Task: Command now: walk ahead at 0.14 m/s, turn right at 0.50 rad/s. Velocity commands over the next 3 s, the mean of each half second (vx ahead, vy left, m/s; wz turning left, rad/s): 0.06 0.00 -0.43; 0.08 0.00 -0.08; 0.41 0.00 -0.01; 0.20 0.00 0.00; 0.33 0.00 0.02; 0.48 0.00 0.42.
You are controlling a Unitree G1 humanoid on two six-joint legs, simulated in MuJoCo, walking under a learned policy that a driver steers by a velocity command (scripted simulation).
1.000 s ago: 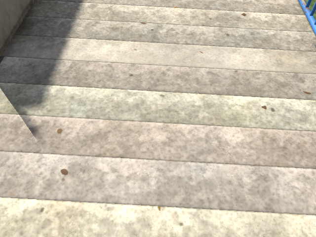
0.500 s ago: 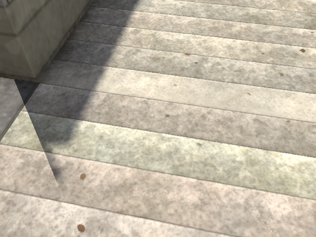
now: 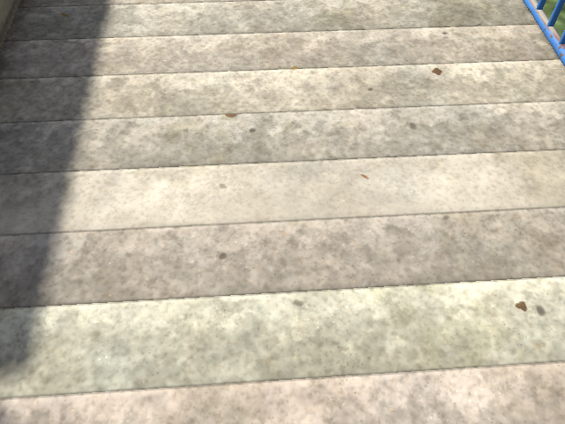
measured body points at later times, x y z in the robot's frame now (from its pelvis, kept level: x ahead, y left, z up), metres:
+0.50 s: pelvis +0.08 -0.02 -0.01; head +0.12 -0.04 +0.44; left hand +0.29 +0.21 -0.11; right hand +0.16 -0.32 -0.13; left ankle +0.14 +0.14 -0.71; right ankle +0.12 -0.12 -0.75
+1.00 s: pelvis +0.15 -0.02 -0.02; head +0.14 -0.03 +0.43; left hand +0.31 +0.22 -0.13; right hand +0.14 -0.29 -0.16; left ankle +0.13 +0.12 -0.75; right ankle +0.13 -0.12 -0.74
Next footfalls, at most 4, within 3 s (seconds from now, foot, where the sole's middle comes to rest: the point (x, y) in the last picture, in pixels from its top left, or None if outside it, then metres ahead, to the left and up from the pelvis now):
0.16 right None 0.16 -0.12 -0.78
0.58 left None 0.17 0.12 -0.78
1.50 left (280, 371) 0.57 0.02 -0.78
1.94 right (384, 334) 0.67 -0.25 -0.78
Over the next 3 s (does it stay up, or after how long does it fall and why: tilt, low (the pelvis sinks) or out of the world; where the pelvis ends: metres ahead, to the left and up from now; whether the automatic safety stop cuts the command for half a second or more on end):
stays up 0.96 -0.13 -0.01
